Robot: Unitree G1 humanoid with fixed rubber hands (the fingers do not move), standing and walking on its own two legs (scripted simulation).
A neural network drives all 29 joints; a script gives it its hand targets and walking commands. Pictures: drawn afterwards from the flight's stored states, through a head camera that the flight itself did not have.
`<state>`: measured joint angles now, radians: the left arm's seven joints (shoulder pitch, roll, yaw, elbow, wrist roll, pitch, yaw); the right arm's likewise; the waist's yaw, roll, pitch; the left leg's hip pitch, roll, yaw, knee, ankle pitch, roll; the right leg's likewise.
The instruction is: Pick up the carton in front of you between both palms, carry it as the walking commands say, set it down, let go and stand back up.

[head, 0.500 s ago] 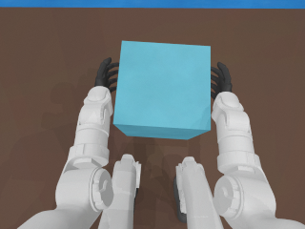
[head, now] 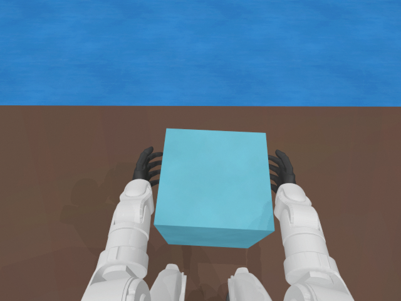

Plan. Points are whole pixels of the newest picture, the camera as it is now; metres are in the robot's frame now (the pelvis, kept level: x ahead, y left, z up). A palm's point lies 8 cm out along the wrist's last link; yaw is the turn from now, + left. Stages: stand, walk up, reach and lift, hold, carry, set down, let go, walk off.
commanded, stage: reach and lift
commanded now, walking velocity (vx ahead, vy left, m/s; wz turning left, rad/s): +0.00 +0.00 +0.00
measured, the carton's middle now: (211, 194) +0.36 +0.00 -0.10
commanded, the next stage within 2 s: hold in 1.48 s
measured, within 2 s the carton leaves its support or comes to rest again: neither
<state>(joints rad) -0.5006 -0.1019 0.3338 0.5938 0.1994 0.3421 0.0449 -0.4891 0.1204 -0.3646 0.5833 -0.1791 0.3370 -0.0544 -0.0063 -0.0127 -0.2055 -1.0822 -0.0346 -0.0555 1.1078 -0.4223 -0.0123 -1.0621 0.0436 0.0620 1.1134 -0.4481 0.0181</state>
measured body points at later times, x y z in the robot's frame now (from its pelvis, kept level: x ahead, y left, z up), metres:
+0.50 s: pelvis +0.03 +0.00 +0.09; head +0.00 +0.00 +0.54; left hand +0.33 +0.15 +0.10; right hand +0.34 -0.15 +0.11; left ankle +0.05 +0.12 -0.65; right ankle +0.04 -0.13 -0.65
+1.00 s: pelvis +0.02 +0.00 +0.09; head +0.00 +0.00 +0.54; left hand +0.33 +0.15 +0.11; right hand +0.34 -0.15 +0.12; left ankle +0.05 +0.12 -0.65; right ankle +0.04 -0.13 -0.65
